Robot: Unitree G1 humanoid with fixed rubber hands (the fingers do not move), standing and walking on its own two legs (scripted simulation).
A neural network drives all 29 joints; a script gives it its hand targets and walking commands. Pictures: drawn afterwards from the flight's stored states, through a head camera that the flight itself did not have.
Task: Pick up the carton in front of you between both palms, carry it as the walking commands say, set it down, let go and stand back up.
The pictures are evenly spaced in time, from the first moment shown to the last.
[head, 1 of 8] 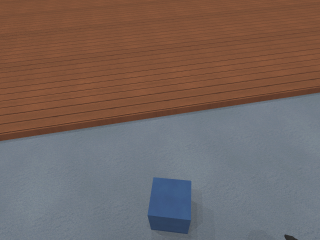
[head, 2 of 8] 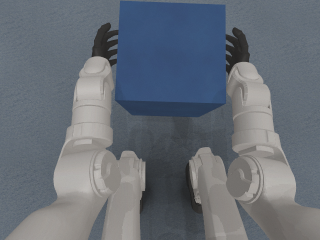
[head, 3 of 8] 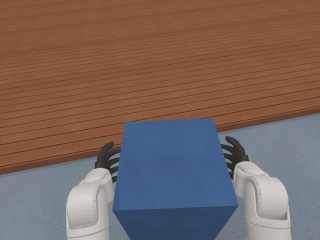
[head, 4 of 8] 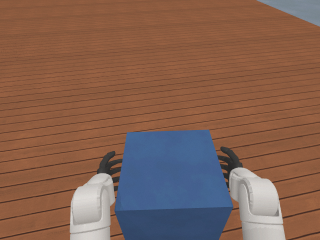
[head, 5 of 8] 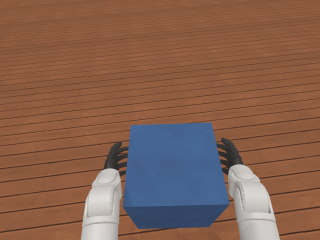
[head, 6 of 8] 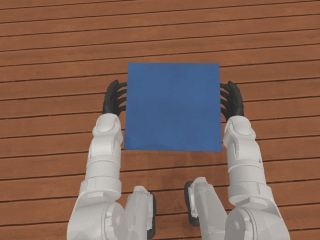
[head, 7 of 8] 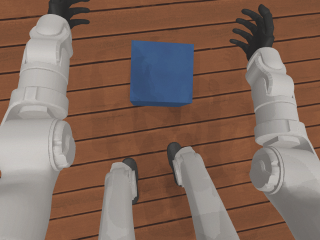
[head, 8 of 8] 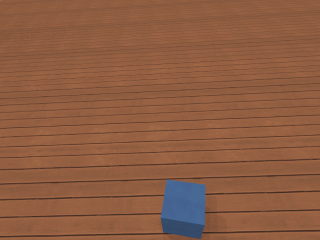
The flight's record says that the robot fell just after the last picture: no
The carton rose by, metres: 0.84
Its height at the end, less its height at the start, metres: +0.07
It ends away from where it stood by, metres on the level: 3.75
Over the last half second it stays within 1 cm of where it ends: yes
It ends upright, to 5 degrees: yes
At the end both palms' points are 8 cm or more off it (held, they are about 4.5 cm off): yes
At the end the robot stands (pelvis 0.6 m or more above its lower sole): yes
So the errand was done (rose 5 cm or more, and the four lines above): yes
